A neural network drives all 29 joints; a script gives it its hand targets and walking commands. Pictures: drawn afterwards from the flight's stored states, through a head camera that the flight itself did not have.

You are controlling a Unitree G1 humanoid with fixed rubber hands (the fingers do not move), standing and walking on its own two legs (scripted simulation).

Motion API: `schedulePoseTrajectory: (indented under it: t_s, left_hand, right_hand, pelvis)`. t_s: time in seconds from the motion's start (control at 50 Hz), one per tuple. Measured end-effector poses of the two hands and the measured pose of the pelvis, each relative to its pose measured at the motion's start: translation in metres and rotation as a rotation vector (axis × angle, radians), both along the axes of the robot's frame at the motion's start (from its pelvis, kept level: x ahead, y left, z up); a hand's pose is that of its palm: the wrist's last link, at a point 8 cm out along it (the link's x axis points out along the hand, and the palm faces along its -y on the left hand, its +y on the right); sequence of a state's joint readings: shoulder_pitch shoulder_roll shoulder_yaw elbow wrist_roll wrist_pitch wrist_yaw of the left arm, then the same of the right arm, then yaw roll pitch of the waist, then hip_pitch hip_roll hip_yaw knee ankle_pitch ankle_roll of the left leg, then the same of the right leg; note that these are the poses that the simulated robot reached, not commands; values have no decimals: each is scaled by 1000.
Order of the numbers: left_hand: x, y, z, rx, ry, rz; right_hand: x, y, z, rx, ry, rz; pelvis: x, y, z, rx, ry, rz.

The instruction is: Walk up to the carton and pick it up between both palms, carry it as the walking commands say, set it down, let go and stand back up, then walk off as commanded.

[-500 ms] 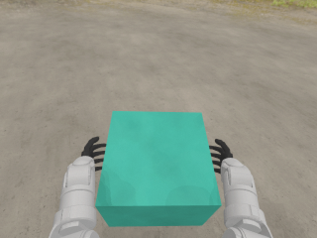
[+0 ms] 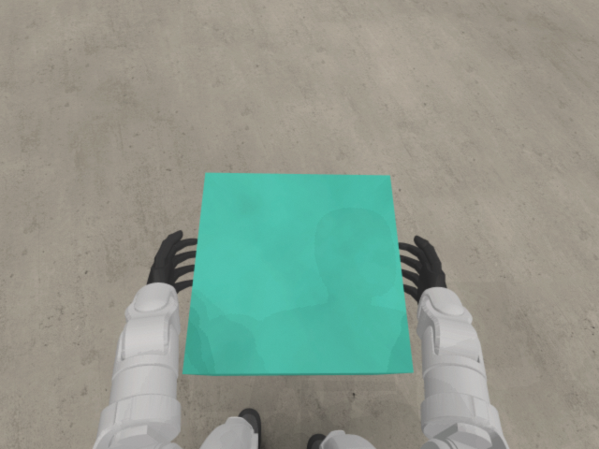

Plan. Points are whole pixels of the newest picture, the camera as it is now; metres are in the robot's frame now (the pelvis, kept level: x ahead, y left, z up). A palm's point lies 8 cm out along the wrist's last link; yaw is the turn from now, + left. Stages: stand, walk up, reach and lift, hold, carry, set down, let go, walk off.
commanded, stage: set down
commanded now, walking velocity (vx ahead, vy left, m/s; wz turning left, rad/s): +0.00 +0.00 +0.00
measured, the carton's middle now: (296, 281) +0.36 -0.01 -0.13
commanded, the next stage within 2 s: none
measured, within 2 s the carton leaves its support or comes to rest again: neither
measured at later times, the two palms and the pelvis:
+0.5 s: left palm (178, 282) +0.36 +0.19 -0.13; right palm (403, 288) +0.35 -0.18 -0.12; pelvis -0.03 +0.00 -0.06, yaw +0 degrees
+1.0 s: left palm (191, 280) +0.40 +0.19 -0.21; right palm (390, 286) +0.38 -0.19 -0.20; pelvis -0.06 +0.00 -0.14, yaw -1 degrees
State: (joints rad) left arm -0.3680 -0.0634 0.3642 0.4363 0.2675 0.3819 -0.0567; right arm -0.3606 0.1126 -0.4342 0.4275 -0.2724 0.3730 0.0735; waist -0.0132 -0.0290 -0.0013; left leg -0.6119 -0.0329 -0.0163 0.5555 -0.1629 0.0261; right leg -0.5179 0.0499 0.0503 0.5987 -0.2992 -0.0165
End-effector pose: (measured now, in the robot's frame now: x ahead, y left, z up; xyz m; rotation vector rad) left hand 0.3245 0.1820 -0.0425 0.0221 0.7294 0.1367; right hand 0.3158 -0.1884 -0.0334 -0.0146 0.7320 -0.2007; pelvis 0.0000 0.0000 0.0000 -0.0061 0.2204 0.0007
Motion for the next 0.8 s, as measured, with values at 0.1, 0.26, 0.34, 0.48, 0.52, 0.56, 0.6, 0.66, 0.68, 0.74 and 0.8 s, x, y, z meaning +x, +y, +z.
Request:
schedulePoseTrajectory:
  t_s: [0.1, 0.26, 0.34, 0.48, 0.52, 0.56, 0.6, 0.66, 0.68, 0.74, 0.8]
  left_hand:
    - [9, 1, -12, -3, -4, 3]
    - [23, 4, -37, -5, -2, 2]
    - [29, 5, -53, -9, 1, -2]
    - [37, 5, -85, -17, 4, -4]
    - [39, 5, -94, -19, 2, -4]
    - [41, 5, -102, -22, -1, -3]
    - [43, 5, -109, -24, -5, -3]
    - [48, 4, -118, -28, -12, -3]
    - [49, 4, -121, -28, -14, -3]
    - [54, 4, -130, -31, -20, -4]
    - [58, 4, -139, -32, -22, -5]
  right_hand:
    - [8, 1, -13, 7, -4, -5]
    - [21, 4, -37, 7, 0, -2]
    - [26, 4, -53, 5, 4, -2]
    - [33, 4, -83, 10, 8, 0]
    - [35, 4, -92, 14, 6, 0]
    - [37, 4, -99, 19, 4, -1]
    - [40, 3, -106, 24, -1, -2]
    - [44, 2, -116, 31, -9, -3]
    - [45, 2, -118, 33, -11, -3]
    - [49, 2, -127, 40, -17, -2]
    - [53, 1, -136, 46, -20, 0]
  pelvis:
    - [-5, -3, -7, -4, 65, 5]
    - [-15, -5, -24, -13, 158, 16]
    - [-20, -5, -34, -18, 211, 18]
    - [-26, -2, -53, -24, 314, 15]
    - [-28, -1, -60, -26, 342, 15]
    - [-31, 0, -66, -27, 367, 14]
    - [-33, 1, -72, -28, 390, 13]
    - [-37, 2, -82, -29, 418, 12]
    - [-38, 2, -86, -30, 426, 12]
    - [-43, 3, -96, -31, 447, 11]
    - [-47, 4, -106, -32, 464, 11]
